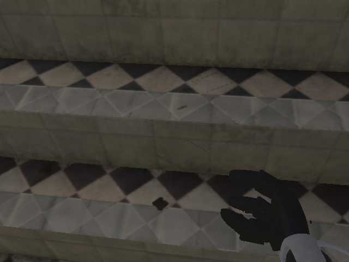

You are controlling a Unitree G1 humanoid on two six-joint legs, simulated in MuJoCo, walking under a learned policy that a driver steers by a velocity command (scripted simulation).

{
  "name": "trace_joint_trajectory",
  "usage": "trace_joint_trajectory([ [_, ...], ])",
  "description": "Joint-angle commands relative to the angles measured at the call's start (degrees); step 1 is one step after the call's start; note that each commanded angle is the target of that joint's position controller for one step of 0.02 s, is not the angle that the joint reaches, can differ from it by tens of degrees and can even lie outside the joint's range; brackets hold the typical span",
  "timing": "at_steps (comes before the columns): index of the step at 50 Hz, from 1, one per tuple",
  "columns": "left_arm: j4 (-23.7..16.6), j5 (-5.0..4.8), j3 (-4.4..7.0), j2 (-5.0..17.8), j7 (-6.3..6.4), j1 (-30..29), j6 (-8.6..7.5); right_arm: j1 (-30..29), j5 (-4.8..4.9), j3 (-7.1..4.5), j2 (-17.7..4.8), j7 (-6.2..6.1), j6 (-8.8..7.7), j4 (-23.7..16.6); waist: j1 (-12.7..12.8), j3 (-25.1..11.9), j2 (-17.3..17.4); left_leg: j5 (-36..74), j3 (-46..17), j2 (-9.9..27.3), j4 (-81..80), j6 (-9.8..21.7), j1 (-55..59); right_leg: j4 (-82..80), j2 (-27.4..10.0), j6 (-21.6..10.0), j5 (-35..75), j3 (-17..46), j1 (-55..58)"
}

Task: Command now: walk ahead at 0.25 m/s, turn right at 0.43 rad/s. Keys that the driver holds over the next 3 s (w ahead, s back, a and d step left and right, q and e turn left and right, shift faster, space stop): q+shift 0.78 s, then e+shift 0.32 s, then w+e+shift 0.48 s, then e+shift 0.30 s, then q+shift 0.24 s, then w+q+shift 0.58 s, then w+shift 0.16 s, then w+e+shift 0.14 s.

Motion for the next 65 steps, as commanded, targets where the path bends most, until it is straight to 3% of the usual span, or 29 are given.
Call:
trace_joint_trajectory([
  [1,-9.3,0.77,2.68,17.4,1.07,-15.5,0.07,11.8,0.99,-9.01,-13.0,-1.4,1.51,2.1,-19.2,-8.7,-14.6,7.1,1.4,-0.3,-47.2,4.3,30.9,14.6,-1.6,-3.8,47.7,-2.4,-0.3],
  [3,-12.1,4.46,-2.14,2.0,-1.14,-16.5,-2.52,18.9,-0.55,-6.49,-7.9,0.29,1.14,13.1,-13.0,-2.5,5.2,39.1,-9.3,9.1,-51.8,4.1,42.8,45.0,6.7,-0.8,-3.9,-8.2,-23.6],
  [4,-9.5,4.28,-4.12,-4.5,-2.07,-9.3,-4.77,19.8,-4.73,-5.15,-7.2,-0.2,1.85,15.7,-7.8,-7.9,11.5,92.0,-17.8,17.0,-33.0,7.3,50.3,70.2,11.7,0.7,-11.0,-3.6,-39.3],
  [6,-0.9,-0.46,-2.36,4.0,-2.05,12.9,-2.94,8.0,-4.26,-5.69,-5.6,-0.37,1.75,14.1,0.6,-9.5,17.4,53.7,-28.4,21.8,-39.4,24.8,34.5,74.1,2.7,9.9,-9.5,-6.9,-29.5],
  [8,-4.9,0.44,-2.46,8.6,-0.82,-5.1,-0.47,0.9,-3.69,-4.33,-4.7,0.23,1.09,13.4,-1.8,1.2,10.8,27.3,-22.5,14.9,-43.9,22.0,22.0,62.6,-0.8,12.5,-8.8,-12.3,-29.4],
  [11,-13.0,3.41,-5.28,7.2,0.11,-23.6,1.17,7.3,-2.23,-7.76,-17.9,-2.91,3.26,13.1,-7.5,10.0,7.0,22.5,-16.9,7.0,-47.2,16.6,10.6,31.4,-0.9,10.8,-7.6,-26.7,-21.2],
  [15,-10.2,1.58,-2.52,11.3,2.75,-13.8,2.34,10.4,-2.89,-8.21,-17.9,-1.93,2.29,10.6,-6.7,-0.4,13.5,14.1,-22.8,8.9,-45.4,13.8,10.2,15.4,-1.0,4.0,3.0,-22.7,0.4],
  [19,-16.1,5.31,-0.5,14.8,2.66,-15.4,2.23,23.7,0.45,-8.44,-15.1,-2.29,1.75,11.5,-7.5,-13.6,-16.1,-21.4,-7.8,-2.9,18.8,-2.7,-3.6,0.1,-31.8,-15.5,26.0,4.1,5.1],
  [21,-16.5,3.02,-1.19,12.9,2.96,-24.8,1.86,22.4,2.61,-8.76,-17.2,-3.42,3.83,9.3,-13.2,1.3,-11.9,-9.3,-6.3,0.9,30.7,-5.2,-9.0,-2.1,-19.8,-12.4,-10.9,-4.4,-9.0],
  [22,-16.9,2.15,-1.88,11.0,4.04,-26.1,2.44,22.6,0.72,-8.26,-16.4,-3.91,4.75,8.4,-13.7,3.9,-11.1,-5.1,-4.9,0.2,31.3,-5.3,-11.5,-1.6,-18.5,-11.1,-10.9,-8.5,-11.7],
  [30,-19.1,3.07,-1.87,11.0,3.92,-22.7,0.14,18.6,1.46,-6.59,-13.0,-2.42,5.01,1.1,-12.0,-1.6,-7.7,13.1,-5.9,5.3,26.4,-6.3,-12.7,9.6,-20.1,-10.7,-7.5,-16.8,-10.2],
  [37,-18.0,-0.85,2.88,16.6,4.71,-22.8,0.05,15.4,-0.88,-5.15,-12.4,-0.52,5.66,-1.8,-10.6,-4.6,-5.6,5.4,-2.8,10.0,-7.7,0.0,3.2,20.9,-23.9,-1.9,-9.6,-23.1,-14.1],
  [40,-21.5,0.29,2.22,13.3,2.0,-24.3,0.79,20.8,-2.07,-9.23,-22.2,0.76,3.97,6.3,-9.2,-4.6,19.8,36.6,3.5,3.1,-28.6,5.5,24.0,50.1,-12.0,6.8,4.5,-38.1,-23.5],
  [42,-20.2,1.53,1.52,9.6,0.34,-19.9,0.58,14.6,-2.26,-8.07,-23.8,1.11,3.99,4.3,-2.5,-5.1,25.8,62.5,-8.0,8.6,-29.7,10.6,35.8,69.4,-4.1,9.9,-23.4,-39.7,-39.7],
  [43,-19.9,-3.02,-0.82,6.9,1.64,-28.1,0.47,10.3,-1.8,-5.38,-13.4,1.87,3.8,5.1,-6.2,4.9,14.4,52.1,-0.2,6.5,-57.6,8.5,19.7,60.5,-6.3,4.4,-18.3,-33.8,-29.1],
  [44,-17.3,-2.52,-1.55,6.5,0.86,-22.3,0.73,7.1,-0.1,-3.89,-9.6,2.53,2.65,7.2,-1.5,9.2,13.0,57.8,7.9,6.1,-72.8,6.0,23.5,51.7,-4.3,0.0,-14.4,-31.0,-24.7],
  [45,-15.4,-1.99,-1.82,4.2,1.01,-17.6,1.99,5.4,-2.74,-2.0,-6.7,1.39,1.95,6.5,1.8,10.9,13.7,67.2,11.4,6.9,-80.3,2.6,28.3,50.3,0.2,-1.2,-8.7,-30.6,-22.2],
  [46,-16.6,-2.25,-0.98,7.8,2.01,-21.6,0.55,23.6,-2.62,-3.91,-12.3,2.23,0.96,10.5,-9.4,6.8,7.5,96.8,5.4,15.3,-92.7,0.8,22.9,65.2,4.1,-3.6,-0.7,-30.5,-6.2],
  [47,-17.6,-0.42,-1.19,5.7,0.87,-21.1,0.39,26.6,-4.35,-6.15,-23.5,1.86,1.04,15.1,-5.9,-1.9,15.7,151.4,2.9,18.8,-73.9,-0.3,42.8,76.8,6.0,-0.5,-31.5,-38.4,-22.2],
  [48,-15.0,-0.54,-1.51,5.3,-0.69,-14.8,-0.78,19.3,-6.48,-7.41,-27.4,1.76,3.05,16.3,1.3,-5.9,20.9,168.1,6.5,17.3,-45.5,2.6,71.0,74.5,7.8,1.3,-43.4,-38.6,-48.5],
  [49,-15.3,-0.31,-2.33,6.1,-1.63,-18.8,-2.01,13.8,-7.32,-8.12,-29.7,1.14,5.09,13.3,-0.9,-12.4,16.2,172.7,5.2,16.2,-35.5,4.3,76.4,71.1,7.3,2.8,-43.0,-37.5,-51.8],
  [52,-10.5,1.17,-3.22,10.0,-1.64,-8.9,-0.64,9.1,-0.12,-8.7,-27.5,-0.4,5.41,11.1,-1.3,-26.0,10.0,142.6,3.3,21.0,-31.9,12.4,67.7,45.2,4.6,0.9,-31.7,-38.2,-27.1],
  [54,-7.4,3.26,-1.95,12.8,-1.63,-4.8,-0.02,3.1,-1.17,-7.38,-25.8,-1.68,5.28,5.2,1.7,-23.5,-1.1,127.6,6.6,14.4,-31.6,10.4,55.9,46.5,9.2,-0.4,-15.6,-36.7,-19.9],
  [56,-6.4,4.42,-1.54,11.8,-0.3,0.3,0.02,0.4,-2.01,-6.75,-26.0,-1.14,4.46,3.4,5.6,-20.2,0.6,110.9,8.4,10.9,-27.4,10.8,47.4,42.3,10.2,0.4,-10.9,-39.7,-11.7],
  [59,-7.4,1.0,1.49,16.3,2.31,-5.5,-1.26,1.8,-1.24,-2.66,-12.5,0.13,2.4,-3.3,-4.2,-2.2,-7.4,-0.8,-1.6,1.9,-28.2,7.4,28.3,31.8,4.3,-7.4,-1.7,-8.7,-17.3],
  [60,-10.5,0.35,0.37,12.6,2.67,-13.0,-1.51,11.0,-1.16,-2.68,-11.8,0.97,2.03,-1.6,-10.7,2.4,6.1,-5.4,1.9,0.5,-40.8,6.0,35.9,35.6,3.8,-5.5,-0.8,-9.3,-31.8],
  [62,-16.7,-3.2,-0.4,8.7,4.53,-27.4,-0.88,26.0,-6.9,-3.07,-11.8,2.35,3.98,7.8,-16.8,15.7,23.6,22.9,2.5,11.1,-59.4,8.0,55.2,69.9,8.9,3.7,-21.4,-22.5,-71.7],
  [63,-16.0,-5.02,-0.72,6.2,4.79,-25.5,-1.25,20.9,-8.51,-1.42,-10.4,2.2,4.68,7.1,-13.6,15.2,19.5,31.2,2.7,10.4,-47.9,4.8,48.6,96.3,13.4,4.7,-22.2,-19.9,-77.7],
  [65,-19.2,-4.37,-4.34,1.1,3.78,-21.1,-1.9,11.4,-5.62,-1.14,-11.5,-0.48,4.05,2.9,-9.3,10.1,15.1,23.8,3.8,12.4,-44.9,-0.4,35.7,108.0,12.5,5.5,-9.8,-19.8,-82.6],
])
